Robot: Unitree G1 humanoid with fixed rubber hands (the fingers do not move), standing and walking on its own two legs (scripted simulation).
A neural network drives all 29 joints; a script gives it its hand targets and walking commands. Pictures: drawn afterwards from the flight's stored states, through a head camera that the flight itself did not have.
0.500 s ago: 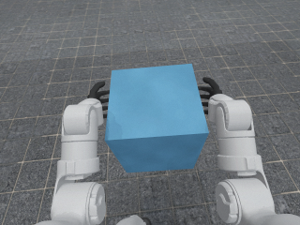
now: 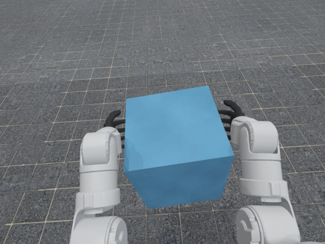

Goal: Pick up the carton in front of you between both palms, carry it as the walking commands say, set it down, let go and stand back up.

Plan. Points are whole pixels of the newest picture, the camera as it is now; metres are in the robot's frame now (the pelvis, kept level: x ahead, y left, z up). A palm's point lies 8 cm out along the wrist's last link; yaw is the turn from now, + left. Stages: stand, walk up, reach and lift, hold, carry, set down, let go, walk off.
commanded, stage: carry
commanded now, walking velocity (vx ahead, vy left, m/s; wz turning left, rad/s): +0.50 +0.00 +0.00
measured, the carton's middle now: (176, 151) +0.34 -0.01 +0.02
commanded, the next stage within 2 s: none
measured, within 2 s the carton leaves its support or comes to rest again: neither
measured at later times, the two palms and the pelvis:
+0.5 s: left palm (113, 97) +0.52 +0.17 +0.07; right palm (208, 89) +0.51 -0.12 +0.08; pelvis +0.24 +0.03 +0.00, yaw -3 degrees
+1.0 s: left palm (122, 83) +0.57 +0.15 +0.08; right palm (213, 77) +0.57 -0.15 +0.09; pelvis +0.30 +0.01 -0.01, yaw -3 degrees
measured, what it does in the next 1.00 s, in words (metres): walks ahead: left foot, then right foot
